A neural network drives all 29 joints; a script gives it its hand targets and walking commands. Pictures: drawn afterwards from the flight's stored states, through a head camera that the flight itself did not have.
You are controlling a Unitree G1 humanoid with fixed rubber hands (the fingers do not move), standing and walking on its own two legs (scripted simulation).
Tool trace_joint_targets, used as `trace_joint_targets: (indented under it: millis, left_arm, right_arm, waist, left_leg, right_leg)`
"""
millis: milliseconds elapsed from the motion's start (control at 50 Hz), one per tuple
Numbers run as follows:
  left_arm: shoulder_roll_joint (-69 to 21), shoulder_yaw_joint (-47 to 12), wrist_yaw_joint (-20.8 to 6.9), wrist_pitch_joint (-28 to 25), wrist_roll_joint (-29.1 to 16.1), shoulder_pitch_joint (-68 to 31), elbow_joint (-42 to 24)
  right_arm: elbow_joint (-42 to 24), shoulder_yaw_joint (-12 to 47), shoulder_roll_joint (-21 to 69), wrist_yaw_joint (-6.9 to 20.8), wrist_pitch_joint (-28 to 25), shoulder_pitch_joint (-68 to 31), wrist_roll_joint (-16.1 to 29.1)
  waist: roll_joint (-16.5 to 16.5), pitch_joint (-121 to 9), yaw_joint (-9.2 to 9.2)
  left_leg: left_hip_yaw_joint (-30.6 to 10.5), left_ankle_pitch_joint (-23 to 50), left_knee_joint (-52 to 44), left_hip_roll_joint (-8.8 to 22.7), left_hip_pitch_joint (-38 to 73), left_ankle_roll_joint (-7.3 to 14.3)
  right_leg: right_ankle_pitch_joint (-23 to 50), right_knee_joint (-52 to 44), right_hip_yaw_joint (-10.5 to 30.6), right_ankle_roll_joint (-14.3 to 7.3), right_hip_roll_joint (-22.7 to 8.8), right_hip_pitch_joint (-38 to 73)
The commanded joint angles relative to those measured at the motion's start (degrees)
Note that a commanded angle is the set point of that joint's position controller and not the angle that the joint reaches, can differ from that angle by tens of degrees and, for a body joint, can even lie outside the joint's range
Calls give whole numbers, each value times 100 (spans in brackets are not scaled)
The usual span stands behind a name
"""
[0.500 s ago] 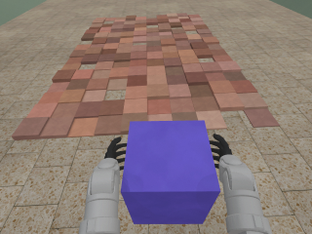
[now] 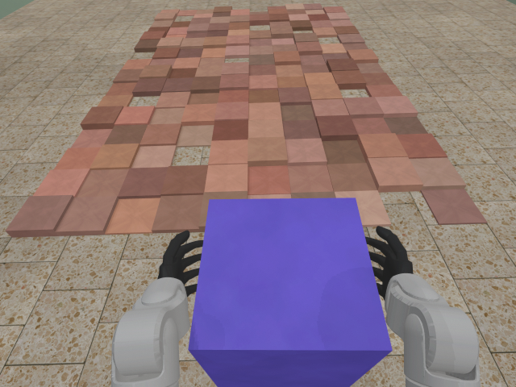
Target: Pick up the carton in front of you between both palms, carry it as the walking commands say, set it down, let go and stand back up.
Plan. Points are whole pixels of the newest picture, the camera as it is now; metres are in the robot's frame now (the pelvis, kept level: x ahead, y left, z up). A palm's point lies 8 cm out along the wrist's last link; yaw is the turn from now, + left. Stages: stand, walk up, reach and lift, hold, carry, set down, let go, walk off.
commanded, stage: carry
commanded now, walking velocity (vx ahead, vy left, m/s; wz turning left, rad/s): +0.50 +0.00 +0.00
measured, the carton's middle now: (282, 300) +0.25 -0.01 +0.02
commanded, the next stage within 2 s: none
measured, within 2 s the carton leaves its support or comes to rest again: neither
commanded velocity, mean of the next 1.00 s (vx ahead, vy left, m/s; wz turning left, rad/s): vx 0.50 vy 0.00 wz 0.00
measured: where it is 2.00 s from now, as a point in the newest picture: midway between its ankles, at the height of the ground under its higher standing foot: (263, 185)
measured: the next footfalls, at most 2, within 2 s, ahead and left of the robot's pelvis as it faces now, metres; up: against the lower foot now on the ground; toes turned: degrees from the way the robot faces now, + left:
left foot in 0.20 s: +0.29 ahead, +0.13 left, +0.00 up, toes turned +9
right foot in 0.72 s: +0.62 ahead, -0.08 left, +0.00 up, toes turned -13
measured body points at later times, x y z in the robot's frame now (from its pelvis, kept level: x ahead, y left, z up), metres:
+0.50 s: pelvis +0.29 +0.05 +0.01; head +0.29 +0.07 +0.46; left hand +0.55 +0.18 +0.09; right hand +0.52 -0.12 +0.10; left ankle +0.25 +0.12 -0.74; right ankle +0.35 -0.10 -0.68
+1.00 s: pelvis +0.61 -0.01 +0.01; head +0.63 -0.02 +0.46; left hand +0.92 +0.15 +0.10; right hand +0.93 -0.16 +0.09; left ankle +0.67 +0.14 -0.67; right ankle +0.59 -0.07 -0.74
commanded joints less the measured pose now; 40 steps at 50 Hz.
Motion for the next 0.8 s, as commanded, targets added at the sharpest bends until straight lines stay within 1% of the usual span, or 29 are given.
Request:
trace_joint_targets:
  millis: [0, 20, 60, 120, 140, 160, 180, 200, 220, 240, 260, 280, 300, 320, 340, 380, 400, 440, 540, 600, 620, 640, 660, 680, 700, 720, 740, 760, 780]
  left_arm:
    - [-4583, -3329, -401, 29, -1552, -2393, -983]
    - [-4494, -3368, -385, 42, -1618, -2338, -1014]
    - [-4270, -3407, -359, 67, -1718, -2188, -1040]
    - [-3962, -3408, -316, 108, -1797, -2048, -1079]
    - [-3885, -3412, -304, 125, -1816, -2044, -1109]
    - [-3782, -3402, -287, 145, -1794, -2004, -1152]
    - [-3694, -3392, -273, 166, -1786, -1964, -1177]
    - [-3561, -3357, -263, 191, -1765, -1958, -1190]
    - [-3479, -3377, -266, 242, -1782, -2034, -1344]
    - [-3541, -3462, -292, 255, -1843, -2075, -1312]
    - [-3757, -3510, -345, 233, -1826, -2049, -1250]
    - [-4014, -3515, -418, 198, -1786, -2067, -1214]
    - [-4288, -3513, -488, 145, -1745, -2044, -1134]
    - [-4497, -3532, -548, 85, -1683, -1997, -1090]
    - [-4619, -3539, -592, 32, -1609, -1938, -1068]
    - [-4652, -3530, -608, -60, -1420, -1772, -929]
    - [-4596, -3515, -590, -87, -1331, -1706, -878]
    - [-4449, -3490, -540, -96, -1220, -1646, -851]
    - [-4122, -3521, -429, 49, -1292, -1647, -1036]
    - [-3950, -3556, -405, 138, -1464, -1910, -1202]
    - [-3892, -3545, -396, 156, -1514, -1998, -1234]
    - [-3829, -3517, -381, 165, -1551, -2069, -1239]
    - [-3755, -3474, -359, 166, -1574, -2075, -1203]
    - [-3689, -3411, -330, 156, -1582, -2080, -1133]
    - [-3613, -3321, -298, 142, -1567, -2098, -1075]
    - [-3450, -3211, -261, 130, -1533, -2177, -999]
    - [-3494, -3179, -249, 97, -1603, -2198, -870]
    - [-3595, -3178, -271, 76, -1640, -2364, -877]
    - [-3786, -3241, -295, 18, -1704, -2596, -792]
  right_arm:
    - [-626, 3701, 4564, 550, 24, -2407, 1677]
    - [-604, 3636, 4501, 477, 20, -2244, 1595]
    - [-566, 3491, 4310, 329, 17, -1922, 1412]
    - [-625, 3323, 4005, 160, 38, -1693, 1245]
    - [-650, 3295, 3937, 129, 46, -1648, 1224]
    - [-670, 3257, 3851, 108, 58, -1578, 1212]
    - [-659, 3224, 3775, 97, 76, -1505, 1210]
    - [-667, 3200, 3696, 86, 97, -1425, 1201]
    - [-639, 3184, 3576, 71, 89, -1424, 1189]
    - [-730, 3257, 3683, 101, 97, -1525, 1277]
    - [-848, 3357, 3890, 171, 87, -1648, 1345]
    - [-934, 3502, 4153, 263, 51, -1803, 1436]
    - [-1024, 3660, 4389, 367, 10, -1991, 1522]
    - [-1091, 3821, 4582, 467, -29, -2129, 1608]
    - [-1125, 3935, 4690, 561, -61, -2177, 1672]
    - [-1107, 4054, 4624, 701, -90, -2181, 1740]
    - [-1063, 4074, 4522, 746, -94, -2148, 1753]
    - [-971, 4049, 4307, 793, -79, -2055, 1756]
    - [-853, 3760, 3914, 695, 43, -1675, 1578]
    - [-885, 3617, 3771, 569, 93, -1721, 1472]
    - [-924, 3595, 3732, 523, 101, -1796, 1459]
    - [-960, 3585, 3692, 477, 106, -1897, 1455]
    - [-996, 3574, 3641, 431, 109, -2006, 1455]
    - [-1016, 3579, 3576, 383, 115, -2077, 1452]
    - [-1025, 3577, 3457, 333, 118, -2148, 1444]
    - [-1123, 3623, 3355, 285, 134, -2296, 1474]
    - [-1133, 3613, 3288, 265, 133, -2438, 1490]
    - [-947, 3651, 3506, 251, 90, -2625, 1489]
    - [-819, 3589, 3637, 258, 40, -2760, 1444]
  waist:
    - [-475, -463, 162]
    - [-582, -448, 150]
    - [-757, -299, 152]
    - [-941, -78, 145]
    - [-886, -137, 96]
    - [-759, -307, 41]
    - [-565, -581, -13]
    - [-81, -822, -128]
    - [1461, -1045, -160]
    - [1477, -926, -130]
    - [1043, -868, -102]
    - [646, -857, -104]
    - [252, -777, -71]
    - [215, -749, -34]
    - [369, -768, -29]
    - [500, -698, -44]
    - [563, -639, -53]
    - [643, -433, -69]
    - [865, 97, -100]
    - [910, 422, -119]
    - [940, 448, -112]
    - [976, 366, -89]
    - [1006, 136, -30]
    - [839, -212, 66]
    - [475, -697, 173]
    - [-738, -1246, 235]
    - [-1858, -1346, 350]
    - [-1340, -1219, 239]
    - [-896, -1190, 220]
  left_leg:
    - [23, 628, -463, 250, -1907, -56]
    - [147, 859, -823, 165, -1626, -96]
    - [419, 1206, -1479, 7, -1153, -101]
    - [724, 1979, -2266, -180, -158, -8]
    - [874, 2212, -2456, -279, 433, 48]
    - [1088, 2159, -2506, -442, 1185, 93]
    - [1199, 1785, -2538, -539, 2123, 143]
    - [304, 1275, -2761, 124, 3065, 188]
    - [-2827, -111, -3929, 1811, 3550, 846]
    - [-3816, 272, -4391, 2252, 3605, 1276]
    - [-3355, 898, -4289, 2200, 3322, 1257]
    - [-2837, 1374, -4190, 2007, 2993, 1190]
    - [-2301, 1493, -4256, 1869, 2633, 1009]
    - [-1782, 1521, -4356, 1683, 2348, 808]
    - [-1431, 1599, -4405, 1548, 2218, 709]
    - [-995, 1610, -4527, 1392, 2230, 653]
    - [-877, 1627, -4591, 1355, 2327, 662]
    - [-681, 1945, -4641, 1298, 2586, 677]
    - [-4, 3126, -4480, 1058, 2768, 605]
    - [173, 3481, -4403, 1039, 2819, 603]
    - [228, 3700, -4289, 1057, 2873, 567]
    - [339, 4284, -3996, 1046, 2914, 511]
    - [510, 4941, -3446, 992, 2887, 441]
    - [830, 5287, -2500, 784, 2631, 298]
    - [867, 4496, -1315, 584, 1872, 158]
    - [698, 2972, 514, 85, 322, -87]
    - [185, 173, 1800, -644, -999, -172]
    - [-442, 118, 2521, -232, -1392, 41]
    - [-543, 320, 2584, 21, -1410, 209]
  right_leg:
    - [1207, -1324, 1925, -698, -1695, 2088]
    - [1324, -1301, 1586, -630, -1541, 1940]
    - [1526, -1284, 1107, -552, -1387, 1637]
    - [1832, -1113, 640, -348, -1294, 1031]
    - [2096, -780, 425, -255, -1241, 793]
    - [2444, -187, 140, -150, -1103, 510]
    - [2605, 658, -185, -21, -862, 119]
    - [1732, 1874, -260, 162, -663, -626]
    - [252, 3680, -243, 418, 29, -1857]
    - [-1036, 4607, 513, 297, 42, -2639]
    - [-936, 4980, 853, 138, -348, -2769]
    - [-673, 5029, 902, 59, -533, -2724]
    - [-301, 4690, 986, 29, -705, -2596]
    - [-6, 4229, 986, 27, -767, -2375]
    - [165, 3892, 831, 23, -663, -2195]
    - [345, 3270, 587, 74, -539, -2144]
    - [494, 2959, 498, 106, -503, -2248]
    - [831, 2325, 355, 155, -447, -2541]
    - [1381, 1185, -67, 197, -272, -2468]
    - [1439, 752, -277, 80, -194, -2225]
    - [1464, 652, -310, 14, -190, -2051]
    - [1410, 569, -393, -60, -114, -1717]
    - [1264, 505, -576, -92, 90, -1110]
    - [1010, 318, -825, -103, 388, -116]
    - [686, 328, -423, -115, 125, 1180]
    - [-476, -153, 2233, -749, -1524, 2432]
    - [-247, -1128, 4196, -1312, -2250, 2933]
    - [420, -1009, 3691, -1276, -2274, 2778]
    - [1012, -837, 3118, -1140, -2079, 2384]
